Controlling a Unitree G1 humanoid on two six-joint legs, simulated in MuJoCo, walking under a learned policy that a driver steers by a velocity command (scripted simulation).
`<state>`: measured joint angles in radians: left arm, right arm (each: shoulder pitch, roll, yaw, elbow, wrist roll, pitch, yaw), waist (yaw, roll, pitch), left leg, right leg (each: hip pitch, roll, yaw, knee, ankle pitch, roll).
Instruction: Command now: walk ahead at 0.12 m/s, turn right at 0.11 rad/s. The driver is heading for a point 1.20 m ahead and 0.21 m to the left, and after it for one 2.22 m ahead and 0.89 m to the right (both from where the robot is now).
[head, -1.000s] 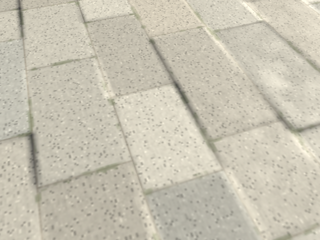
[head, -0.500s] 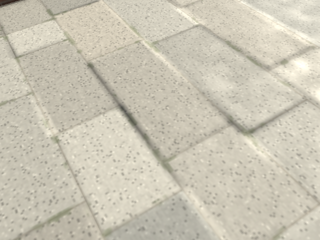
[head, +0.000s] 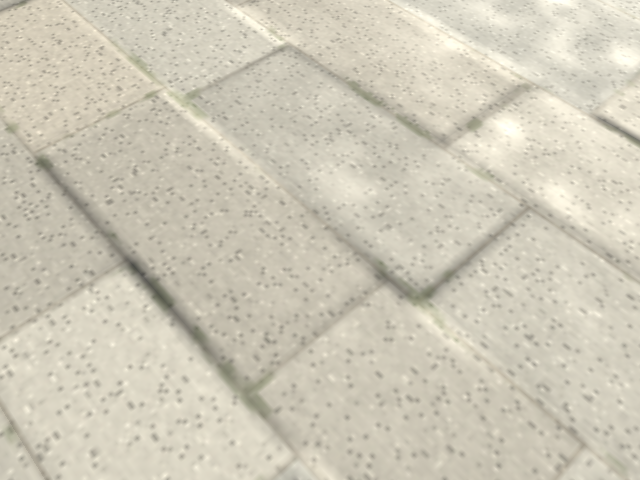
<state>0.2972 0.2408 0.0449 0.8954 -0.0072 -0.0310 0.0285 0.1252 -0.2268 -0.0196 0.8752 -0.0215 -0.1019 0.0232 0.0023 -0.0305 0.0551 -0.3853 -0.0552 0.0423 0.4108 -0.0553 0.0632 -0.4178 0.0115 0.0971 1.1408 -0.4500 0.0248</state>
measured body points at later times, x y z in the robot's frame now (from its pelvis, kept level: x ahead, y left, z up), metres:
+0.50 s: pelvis +0.08 -0.03 +0.00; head +0.10 -0.03 +0.45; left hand +0.13 +0.21 -0.14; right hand +0.14 -0.28 -0.15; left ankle +0.10 +0.09 -0.73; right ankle +0.07 -0.14 -0.73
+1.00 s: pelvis +0.09 -0.03 +0.00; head +0.11 -0.03 +0.45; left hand +0.11 +0.20 -0.15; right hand +0.13 -0.27 -0.15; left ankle +0.10 +0.09 -0.73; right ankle +0.07 -0.14 -0.73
